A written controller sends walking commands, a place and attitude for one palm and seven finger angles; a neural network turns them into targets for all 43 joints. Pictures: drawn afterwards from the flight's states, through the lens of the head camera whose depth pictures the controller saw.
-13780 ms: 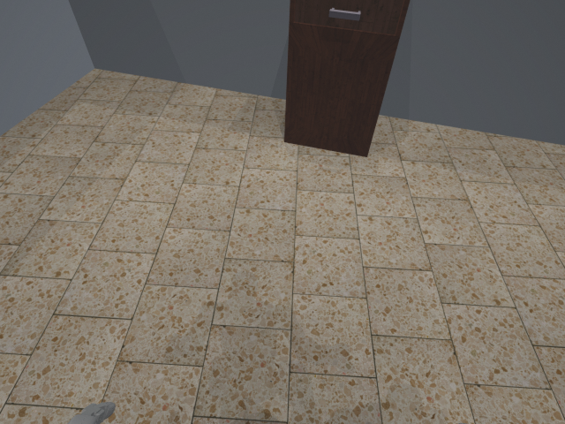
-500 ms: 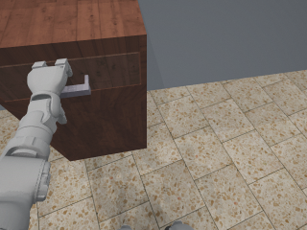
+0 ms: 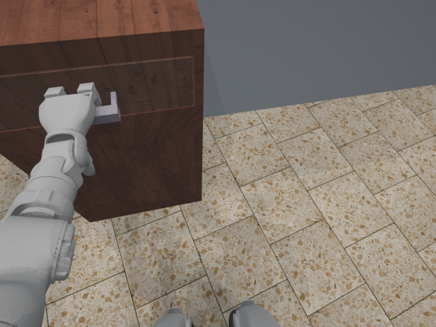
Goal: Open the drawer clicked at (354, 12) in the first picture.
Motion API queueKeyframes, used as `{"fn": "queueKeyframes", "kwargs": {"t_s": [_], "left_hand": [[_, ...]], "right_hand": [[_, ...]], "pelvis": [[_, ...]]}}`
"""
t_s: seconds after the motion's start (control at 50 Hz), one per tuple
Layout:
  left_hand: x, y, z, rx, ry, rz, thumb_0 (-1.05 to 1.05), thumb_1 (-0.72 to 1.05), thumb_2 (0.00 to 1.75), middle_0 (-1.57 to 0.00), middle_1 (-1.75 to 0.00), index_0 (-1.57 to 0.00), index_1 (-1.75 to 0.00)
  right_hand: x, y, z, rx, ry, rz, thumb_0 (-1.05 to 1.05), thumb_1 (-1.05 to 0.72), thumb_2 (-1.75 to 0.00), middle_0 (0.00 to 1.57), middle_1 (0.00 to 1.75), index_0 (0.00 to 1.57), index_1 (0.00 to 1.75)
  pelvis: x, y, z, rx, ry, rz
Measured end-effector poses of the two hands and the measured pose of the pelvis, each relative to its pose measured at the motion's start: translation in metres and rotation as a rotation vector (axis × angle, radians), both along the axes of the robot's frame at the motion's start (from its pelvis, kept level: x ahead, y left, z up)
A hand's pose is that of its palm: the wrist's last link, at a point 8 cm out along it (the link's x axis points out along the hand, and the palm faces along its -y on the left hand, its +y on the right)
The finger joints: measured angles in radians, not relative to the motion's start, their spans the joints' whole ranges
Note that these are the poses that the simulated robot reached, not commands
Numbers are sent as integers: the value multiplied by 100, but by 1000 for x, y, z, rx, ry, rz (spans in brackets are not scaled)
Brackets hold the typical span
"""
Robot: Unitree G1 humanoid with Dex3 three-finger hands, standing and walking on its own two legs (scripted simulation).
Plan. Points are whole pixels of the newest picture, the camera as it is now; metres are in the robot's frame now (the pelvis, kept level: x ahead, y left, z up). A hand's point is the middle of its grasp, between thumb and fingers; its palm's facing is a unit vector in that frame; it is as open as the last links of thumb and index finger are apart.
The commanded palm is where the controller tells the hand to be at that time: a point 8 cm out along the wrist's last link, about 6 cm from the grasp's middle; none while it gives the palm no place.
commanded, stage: lower the fingers behind the handle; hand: left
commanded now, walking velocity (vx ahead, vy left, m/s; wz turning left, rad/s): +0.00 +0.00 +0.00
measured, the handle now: (85, 108) +0.54 +0.23 +0.02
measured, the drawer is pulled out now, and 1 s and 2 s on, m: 0.00 0.00 0.05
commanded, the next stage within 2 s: close the thumb around the handle in 0.58 s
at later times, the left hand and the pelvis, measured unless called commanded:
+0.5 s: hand (83, 132) +0.49 +0.24 +0.00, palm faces -0.05 -0.03 -1.00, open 13.8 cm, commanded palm +0.48 +0.24 +0.05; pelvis +0.00 +0.00 -0.01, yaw +0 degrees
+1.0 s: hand (83, 133) +0.49 +0.24 +0.00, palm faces -0.03 -0.03 -1.00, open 11.0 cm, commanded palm +0.47 +0.23 +0.05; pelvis +0.00 +0.00 +0.00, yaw +0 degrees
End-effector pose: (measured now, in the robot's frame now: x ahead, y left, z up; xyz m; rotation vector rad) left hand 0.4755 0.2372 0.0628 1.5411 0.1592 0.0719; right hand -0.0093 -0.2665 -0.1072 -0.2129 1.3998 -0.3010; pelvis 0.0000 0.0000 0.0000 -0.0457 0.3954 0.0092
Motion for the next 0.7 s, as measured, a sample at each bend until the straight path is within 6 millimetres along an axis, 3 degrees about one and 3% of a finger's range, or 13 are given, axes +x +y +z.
{"fn": "queueKeyframes", "kwargs": {"t_s": [0.7], "left_hand": [[-1,0,-7,4,-10,-1,0,-49,30,-31,-120,-32,-120]], "right_hand": [[1,-7,-5,-14,0,6,1,-90,-90,20,30,20,30]], "pelvis": [[-2,-4,-6,-1,15,-5]]}}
